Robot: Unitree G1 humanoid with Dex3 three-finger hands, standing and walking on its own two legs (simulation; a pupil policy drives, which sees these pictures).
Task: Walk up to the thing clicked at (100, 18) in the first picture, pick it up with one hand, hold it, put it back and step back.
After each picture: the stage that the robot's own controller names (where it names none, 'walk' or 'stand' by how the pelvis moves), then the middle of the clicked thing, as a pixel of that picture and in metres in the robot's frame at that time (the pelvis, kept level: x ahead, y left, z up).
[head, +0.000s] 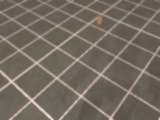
stand; (99, 19) +1.88 -0.25 -0.72
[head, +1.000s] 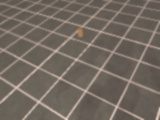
walk; (80, 31) +1.75 +0.13 -0.70
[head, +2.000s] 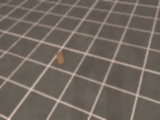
walk; (60, 57) +1.17 +0.34 -0.72
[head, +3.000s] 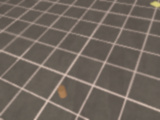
walk; (62, 91) +0.75 +0.28 -0.72
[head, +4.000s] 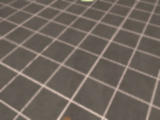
walk; out of the picture +0.47 +0.16 -0.71
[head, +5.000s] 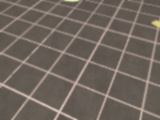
stand; out of the picture +0.35 +0.20 -0.72
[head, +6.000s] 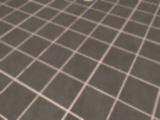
stand; out of the picture +0.35 +0.15 -0.72
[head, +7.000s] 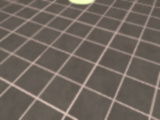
stand; out of the picture +0.35 +0.18 -0.73
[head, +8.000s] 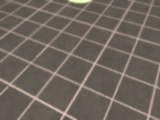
stand; out of the picture +0.34 +0.18 -0.73
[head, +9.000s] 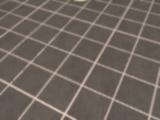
go down; out of the picture +0.32 +0.18 -0.73
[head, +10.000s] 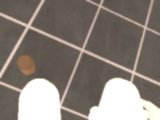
go down; (26, 65) +0.42 +0.22 -0.32
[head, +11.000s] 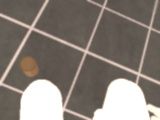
approach; (29, 67) +0.41 +0.23 -0.30
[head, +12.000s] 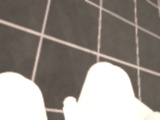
close in; out of the picture +0.40 +0.26 -0.22
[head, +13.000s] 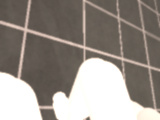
close; out of the picture +0.40 +0.27 -0.22
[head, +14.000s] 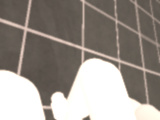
lift; out of the picture +0.38 +0.26 -0.23
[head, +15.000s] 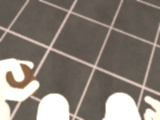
lift; (24, 81) +0.33 +0.20 -0.03
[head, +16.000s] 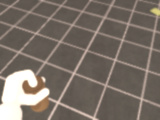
hold; (36, 94) +0.32 +0.17 +0.00
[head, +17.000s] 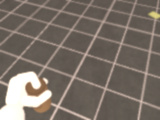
hold; (39, 95) +0.32 +0.17 -0.01
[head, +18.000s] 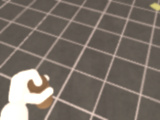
crouch; (41, 92) +0.33 +0.16 -0.03
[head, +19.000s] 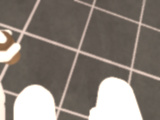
crouch; (6, 48) +0.45 +0.23 -0.09
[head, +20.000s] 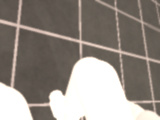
lower; out of the picture +0.43 +0.29 -0.22
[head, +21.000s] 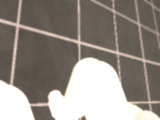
lower; out of the picture +0.42 +0.29 -0.23
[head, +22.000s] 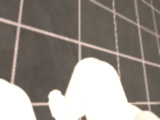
lower; out of the picture +0.42 +0.29 -0.23
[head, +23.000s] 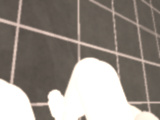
lower; out of the picture +0.42 +0.29 -0.23
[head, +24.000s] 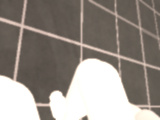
loosen; out of the picture +0.41 +0.27 -0.23
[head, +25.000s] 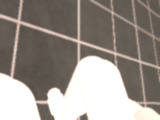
withdraw; out of the picture +0.41 +0.27 -0.23
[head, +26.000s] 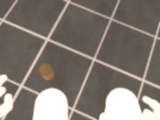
walk; (46, 71) +0.44 +0.20 -0.40
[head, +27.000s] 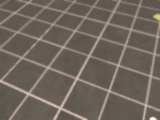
stand; out of the picture +0.36 +0.16 -0.66
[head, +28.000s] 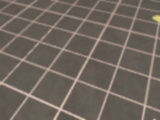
stand; out of the picture +0.37 +0.18 -0.67
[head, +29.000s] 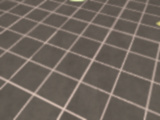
stand; out of the picture +0.38 +0.16 -0.70
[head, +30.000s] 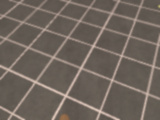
walk; out of the picture +0.40 +0.14 -0.70
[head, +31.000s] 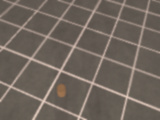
walk; (61, 90) +0.60 +0.13 -0.71
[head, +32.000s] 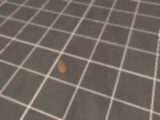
walk; (61, 66) +0.91 +0.27 -0.70
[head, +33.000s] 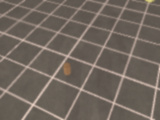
stand; (67, 68) +0.98 +0.17 -0.72
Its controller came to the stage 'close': yes
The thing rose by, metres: 0.71
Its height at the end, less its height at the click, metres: +0.00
